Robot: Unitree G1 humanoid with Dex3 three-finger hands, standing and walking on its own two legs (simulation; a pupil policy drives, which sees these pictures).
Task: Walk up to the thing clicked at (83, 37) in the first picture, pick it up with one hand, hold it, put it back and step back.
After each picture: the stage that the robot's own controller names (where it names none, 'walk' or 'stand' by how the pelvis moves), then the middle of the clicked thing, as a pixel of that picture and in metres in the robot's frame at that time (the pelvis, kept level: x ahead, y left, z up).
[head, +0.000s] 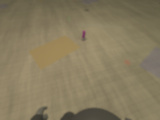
stand; (83, 36) +1.76 +0.16 -0.65
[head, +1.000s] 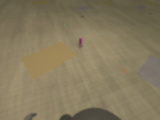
walk; (80, 43) +1.62 +0.14 -0.65
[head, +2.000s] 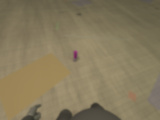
walk; (75, 56) +1.03 +0.17 -0.65
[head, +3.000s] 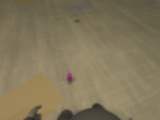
walk; (69, 78) +0.59 +0.21 -0.65
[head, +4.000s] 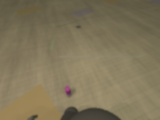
stand; (68, 91) +0.42 +0.25 -0.63
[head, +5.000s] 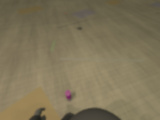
stand; (68, 96) +0.37 +0.22 -0.65
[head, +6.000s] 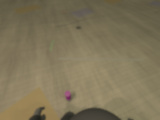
stand; (68, 96) +0.35 +0.22 -0.65
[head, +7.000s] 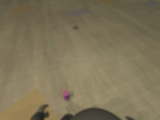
stand; (66, 96) +0.36 +0.24 -0.66
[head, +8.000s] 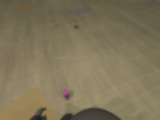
stand; (66, 95) +0.37 +0.24 -0.66
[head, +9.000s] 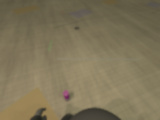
stand; (66, 96) +0.37 +0.24 -0.66
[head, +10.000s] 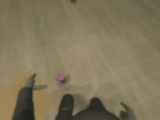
go down; (62, 79) +0.40 +0.24 -0.56
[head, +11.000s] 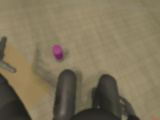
go down; (58, 55) +0.45 +0.26 -0.25
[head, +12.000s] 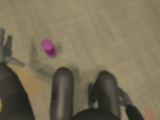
close in; (50, 50) +0.44 +0.28 -0.22
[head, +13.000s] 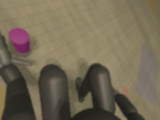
close; (22, 46) +0.43 +0.31 -0.16
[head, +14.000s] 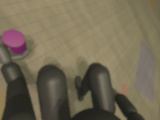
lift; (18, 47) +0.42 +0.31 -0.16
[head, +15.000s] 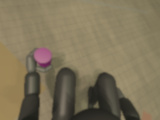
lift; (44, 61) +0.33 +0.29 -0.07
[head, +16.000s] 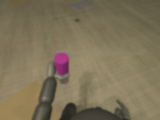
hold; (63, 70) +0.32 +0.17 +0.06
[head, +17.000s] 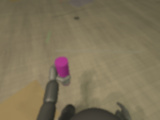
hold; (64, 73) +0.31 +0.17 +0.02
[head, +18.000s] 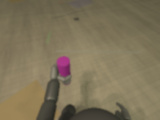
crouch; (65, 72) +0.32 +0.16 +0.02
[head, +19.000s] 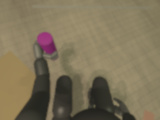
crouch; (50, 49) +0.45 +0.23 -0.06
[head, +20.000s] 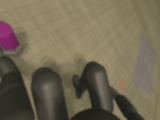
lower; (10, 43) +0.44 +0.31 -0.17
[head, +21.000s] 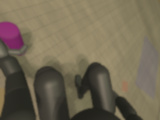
lower; (15, 42) +0.43 +0.32 -0.16
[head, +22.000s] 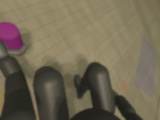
lower; (15, 43) +0.43 +0.31 -0.17
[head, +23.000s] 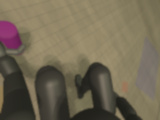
lower; (13, 42) +0.43 +0.33 -0.16
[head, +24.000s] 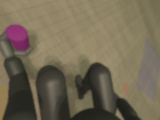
loosen; (21, 44) +0.43 +0.30 -0.16
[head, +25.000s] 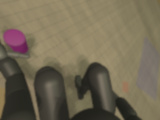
withdraw; (20, 46) +0.43 +0.30 -0.17
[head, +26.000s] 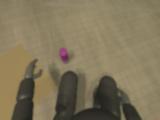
walk; (64, 57) +0.47 +0.23 -0.30
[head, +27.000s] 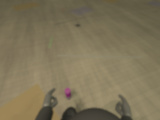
stand; (68, 94) +0.39 +0.20 -0.59
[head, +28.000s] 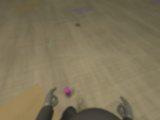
stand; (67, 92) +0.40 +0.22 -0.60
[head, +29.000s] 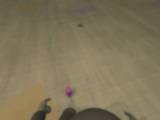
stand; (68, 92) +0.39 +0.21 -0.62
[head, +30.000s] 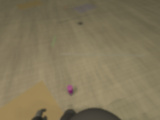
walk; (70, 90) +0.41 +0.21 -0.65
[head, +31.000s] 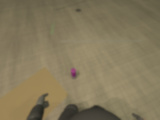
walk; (73, 74) +0.56 +0.18 -0.63
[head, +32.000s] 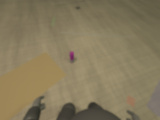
walk; (71, 57) +0.87 +0.23 -0.64
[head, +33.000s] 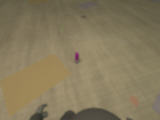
stand; (76, 58) +1.01 +0.21 -0.64
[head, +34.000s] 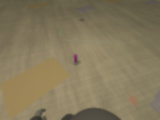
stand; (75, 60) +1.03 +0.23 -0.66
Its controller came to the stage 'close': yes
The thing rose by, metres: 0.68
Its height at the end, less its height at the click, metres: +0.00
